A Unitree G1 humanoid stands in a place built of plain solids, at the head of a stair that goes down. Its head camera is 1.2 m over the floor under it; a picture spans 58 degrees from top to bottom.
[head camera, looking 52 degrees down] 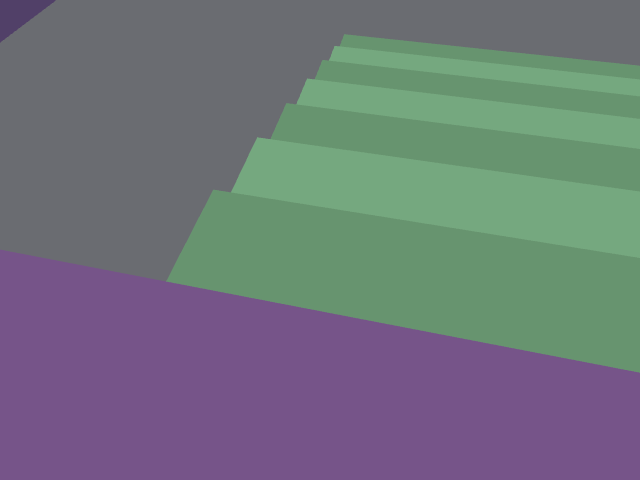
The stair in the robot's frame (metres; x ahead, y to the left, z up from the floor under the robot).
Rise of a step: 0.17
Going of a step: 0.59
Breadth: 4.86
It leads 12 degrees to the right of straight ahead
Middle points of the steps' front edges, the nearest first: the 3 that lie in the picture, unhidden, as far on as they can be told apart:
3.13 -2.40 -0.85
3.70 -2.52 -1.02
4.27 -2.64 -1.19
